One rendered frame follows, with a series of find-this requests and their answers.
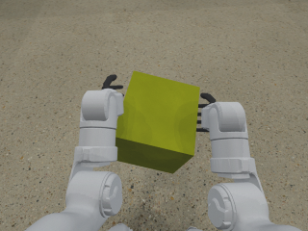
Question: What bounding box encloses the robot left forearm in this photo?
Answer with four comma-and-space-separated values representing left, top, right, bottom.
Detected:
65, 89, 124, 203

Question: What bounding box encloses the robot left upper arm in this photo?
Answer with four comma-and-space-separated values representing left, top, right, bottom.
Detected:
24, 170, 123, 231

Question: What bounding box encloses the robot right upper arm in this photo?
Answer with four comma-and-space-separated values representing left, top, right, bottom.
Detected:
207, 182, 302, 231

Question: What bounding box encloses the right robot hand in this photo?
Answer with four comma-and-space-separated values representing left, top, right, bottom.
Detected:
196, 92, 217, 133

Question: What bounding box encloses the robot right forearm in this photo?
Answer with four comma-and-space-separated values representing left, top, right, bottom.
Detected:
201, 102, 270, 214

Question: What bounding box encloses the left robot hand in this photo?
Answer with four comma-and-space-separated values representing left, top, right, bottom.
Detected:
102, 74, 124, 96

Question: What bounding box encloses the carton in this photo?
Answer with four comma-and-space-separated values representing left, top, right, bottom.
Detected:
115, 70, 200, 174

